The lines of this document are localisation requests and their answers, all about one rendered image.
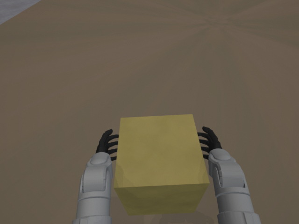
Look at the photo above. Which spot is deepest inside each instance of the robot right hand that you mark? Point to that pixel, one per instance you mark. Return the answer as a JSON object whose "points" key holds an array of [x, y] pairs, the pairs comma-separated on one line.
{"points": [[212, 141]]}

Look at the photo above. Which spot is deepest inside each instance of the carton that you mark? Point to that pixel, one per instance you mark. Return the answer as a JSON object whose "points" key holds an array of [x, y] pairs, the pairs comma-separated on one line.
{"points": [[160, 167]]}

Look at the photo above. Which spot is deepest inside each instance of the robot left hand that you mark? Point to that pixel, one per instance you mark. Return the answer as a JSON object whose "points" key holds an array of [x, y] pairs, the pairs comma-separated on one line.
{"points": [[104, 145]]}

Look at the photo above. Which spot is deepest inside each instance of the left robot forearm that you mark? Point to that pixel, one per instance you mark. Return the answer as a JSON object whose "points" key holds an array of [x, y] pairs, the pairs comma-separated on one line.
{"points": [[94, 194]]}

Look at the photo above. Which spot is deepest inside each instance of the right robot forearm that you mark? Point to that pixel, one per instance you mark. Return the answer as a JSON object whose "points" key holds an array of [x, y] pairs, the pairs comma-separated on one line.
{"points": [[231, 190]]}

